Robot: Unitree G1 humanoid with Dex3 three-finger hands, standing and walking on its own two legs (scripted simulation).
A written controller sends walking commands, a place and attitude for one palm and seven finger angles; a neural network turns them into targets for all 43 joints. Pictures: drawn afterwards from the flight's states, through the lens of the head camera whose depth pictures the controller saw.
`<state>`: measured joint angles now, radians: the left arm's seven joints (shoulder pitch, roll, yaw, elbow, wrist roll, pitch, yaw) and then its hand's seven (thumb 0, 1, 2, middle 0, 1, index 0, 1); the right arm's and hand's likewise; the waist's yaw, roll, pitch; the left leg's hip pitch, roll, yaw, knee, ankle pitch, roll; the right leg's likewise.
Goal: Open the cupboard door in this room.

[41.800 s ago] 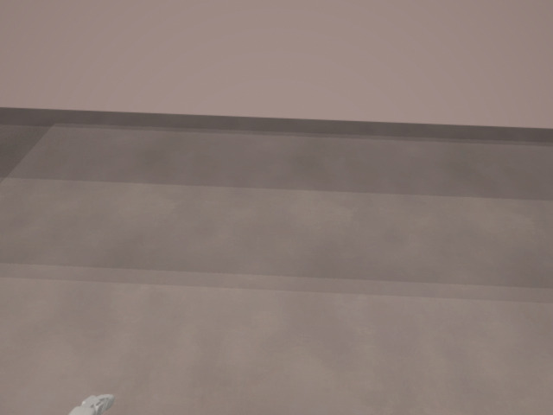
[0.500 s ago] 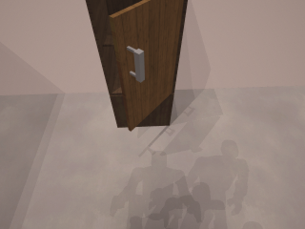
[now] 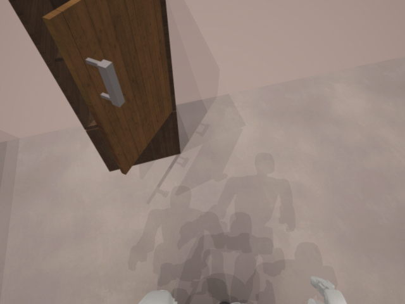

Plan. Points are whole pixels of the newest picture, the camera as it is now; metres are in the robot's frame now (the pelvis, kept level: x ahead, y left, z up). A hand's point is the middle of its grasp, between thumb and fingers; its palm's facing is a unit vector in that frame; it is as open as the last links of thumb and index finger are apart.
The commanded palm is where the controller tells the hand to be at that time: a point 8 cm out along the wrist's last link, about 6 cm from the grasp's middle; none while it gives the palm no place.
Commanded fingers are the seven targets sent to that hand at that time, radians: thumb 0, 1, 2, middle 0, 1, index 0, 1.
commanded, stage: walk to a spot facing it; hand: left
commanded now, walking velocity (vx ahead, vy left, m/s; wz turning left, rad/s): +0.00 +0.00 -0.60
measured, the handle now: (105, 82) +0.58 +0.30 +0.05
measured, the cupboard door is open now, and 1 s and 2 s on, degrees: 47 47 47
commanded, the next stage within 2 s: none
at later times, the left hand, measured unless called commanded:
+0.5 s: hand (132, 288) +0.16 +0.17 -0.16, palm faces -0.30 -0.91 -0.29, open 7.4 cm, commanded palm none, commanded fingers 0.00 0.90 0.90 -0.20 -0.30 -0.20 -0.30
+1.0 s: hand (192, 224) +0.31 +0.05 -0.16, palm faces -0.63 -0.76 -0.15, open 7.4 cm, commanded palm none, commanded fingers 0.00 0.90 0.90 -0.20 -0.30 -0.20 -0.30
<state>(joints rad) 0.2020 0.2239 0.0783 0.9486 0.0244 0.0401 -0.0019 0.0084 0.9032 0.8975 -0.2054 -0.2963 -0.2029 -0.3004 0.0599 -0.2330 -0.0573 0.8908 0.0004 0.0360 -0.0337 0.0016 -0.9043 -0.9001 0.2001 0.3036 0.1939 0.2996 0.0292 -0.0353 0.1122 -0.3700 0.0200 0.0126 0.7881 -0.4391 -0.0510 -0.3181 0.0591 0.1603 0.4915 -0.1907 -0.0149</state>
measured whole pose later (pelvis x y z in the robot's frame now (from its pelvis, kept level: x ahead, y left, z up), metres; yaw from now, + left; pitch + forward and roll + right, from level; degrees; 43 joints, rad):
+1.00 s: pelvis +0.08 -0.03 +0.00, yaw -37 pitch +2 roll -2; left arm 0.09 0.26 0.08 0.91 0.03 0.04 -0.08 0.01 0.91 0.90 -0.20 -0.30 -0.19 -0.30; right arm 0.41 -0.20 -0.01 0.96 -0.04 -0.05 -0.03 0.00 -0.90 -0.90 0.20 0.30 0.20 0.30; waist -0.03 -0.02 0.08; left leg -0.06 0.12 0.21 0.38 -0.33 -0.03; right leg -0.59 -0.06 -0.07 0.94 -0.26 0.01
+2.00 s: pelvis +0.36 -0.37 +0.00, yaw -60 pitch +0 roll +1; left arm 0.11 0.22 0.07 0.98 0.02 -0.01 -0.06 0.01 0.91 0.90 -0.20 -0.30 -0.19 -0.30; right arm 0.42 -0.21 -0.04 1.07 -0.04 -0.04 -0.01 0.00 -0.92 -0.90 0.20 0.30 0.20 0.30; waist -0.04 -0.01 0.06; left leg -0.02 0.08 0.21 0.39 -0.35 -0.04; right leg -0.50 -0.08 -0.10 0.69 -0.20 -0.02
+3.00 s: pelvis +0.48 -0.68 +0.00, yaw -45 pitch +0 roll +2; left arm 0.15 0.19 0.05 0.94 0.02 0.00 0.02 0.01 0.91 0.90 -0.20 -0.30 -0.20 -0.30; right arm 0.20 -0.23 -0.07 0.98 -0.01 0.06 0.01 0.00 -0.91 -0.90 0.20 0.30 0.19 0.30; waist -0.03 -0.04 0.06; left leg -0.46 0.03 0.09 0.96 -0.47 -0.06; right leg -0.22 -0.13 -0.17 0.52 -0.30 0.00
